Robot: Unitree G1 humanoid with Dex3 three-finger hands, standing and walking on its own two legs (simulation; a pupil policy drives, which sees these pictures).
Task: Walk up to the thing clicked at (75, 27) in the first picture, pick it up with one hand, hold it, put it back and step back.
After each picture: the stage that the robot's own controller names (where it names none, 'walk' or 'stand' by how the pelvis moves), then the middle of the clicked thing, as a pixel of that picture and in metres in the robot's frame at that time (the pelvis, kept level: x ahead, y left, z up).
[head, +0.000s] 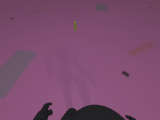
stand; (75, 26) +2.20 +0.49 -0.65
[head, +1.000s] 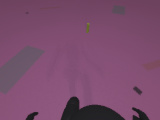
walk; (87, 28) +2.08 +0.25 -0.64
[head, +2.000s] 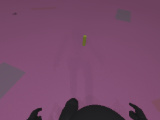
walk; (84, 40) +1.43 +0.20 -0.62
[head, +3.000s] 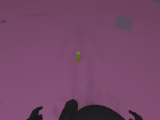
walk; (78, 57) +0.97 +0.20 -0.63
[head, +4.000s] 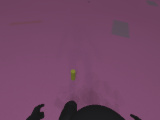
walk; (73, 75) +0.62 +0.19 -0.63
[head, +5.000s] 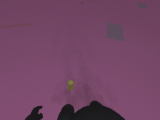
walk; (70, 85) +0.46 +0.16 -0.64
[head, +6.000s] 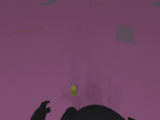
stand; (73, 91) +0.40 +0.17 -0.65
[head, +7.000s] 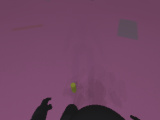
stand; (73, 88) +0.41 +0.19 -0.64
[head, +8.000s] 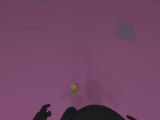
stand; (73, 89) +0.40 +0.18 -0.65
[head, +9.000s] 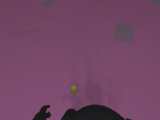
stand; (74, 90) +0.41 +0.18 -0.66
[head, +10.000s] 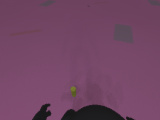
stand; (73, 91) +0.40 +0.18 -0.66
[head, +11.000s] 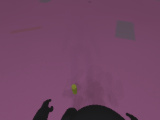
go down; (74, 89) +0.40 +0.17 -0.66
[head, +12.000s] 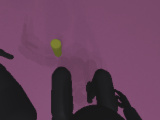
go down; (57, 49) +0.47 +0.23 -0.25
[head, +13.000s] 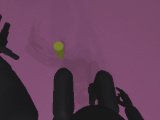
close in; (60, 51) +0.47 +0.23 -0.25
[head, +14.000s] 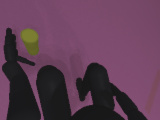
close in; (32, 45) +0.45 +0.28 -0.16
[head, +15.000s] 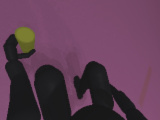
lift; (27, 44) +0.44 +0.29 -0.16
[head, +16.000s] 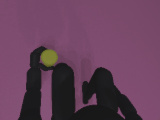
lift; (49, 60) +0.32 +0.26 -0.11
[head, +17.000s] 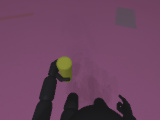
lift; (66, 72) +0.30 +0.16 +0.06
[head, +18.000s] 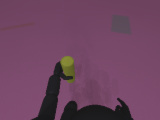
hold; (69, 71) +0.32 +0.14 +0.04
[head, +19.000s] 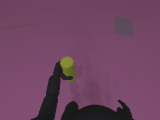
hold; (69, 71) +0.31 +0.15 +0.04
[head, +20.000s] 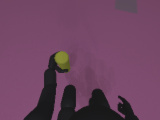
crouch; (64, 64) +0.37 +0.17 -0.02
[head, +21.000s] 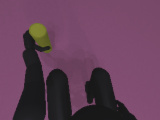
lower; (43, 41) +0.48 +0.25 -0.06
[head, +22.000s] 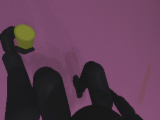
lower; (25, 42) +0.45 +0.28 -0.15
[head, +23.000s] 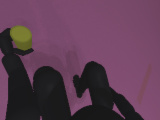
lower; (24, 43) +0.43 +0.29 -0.17
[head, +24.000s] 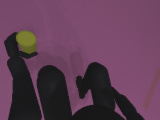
lower; (29, 47) +0.41 +0.29 -0.16
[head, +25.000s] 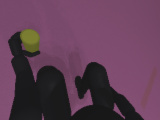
lower; (32, 46) +0.43 +0.27 -0.16
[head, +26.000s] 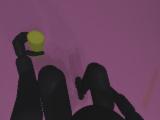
open; (36, 47) +0.43 +0.25 -0.17
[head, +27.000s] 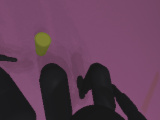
stand; (41, 46) +0.42 +0.25 -0.17
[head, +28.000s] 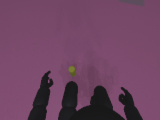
walk; (72, 71) +0.42 +0.17 -0.46
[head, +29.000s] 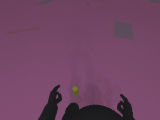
stand; (75, 91) +0.39 +0.14 -0.60
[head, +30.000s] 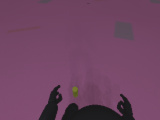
stand; (75, 92) +0.38 +0.14 -0.60
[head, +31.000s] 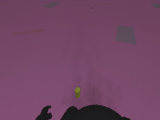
stand; (77, 92) +0.40 +0.12 -0.64
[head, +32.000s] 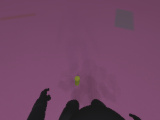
walk; (77, 81) +0.44 +0.10 -0.63
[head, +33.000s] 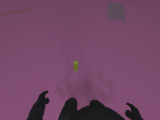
walk; (75, 66) +0.65 +0.16 -0.64
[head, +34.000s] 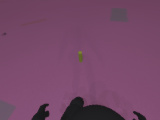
stand; (80, 57) +0.99 +0.25 -0.64
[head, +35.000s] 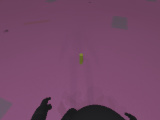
stand; (81, 59) +1.02 +0.16 -0.65
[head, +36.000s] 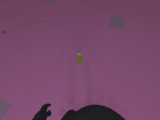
stand; (79, 58) +1.04 +0.19 -0.66
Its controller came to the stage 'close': yes
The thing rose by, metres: 0.69
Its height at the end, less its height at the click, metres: +0.00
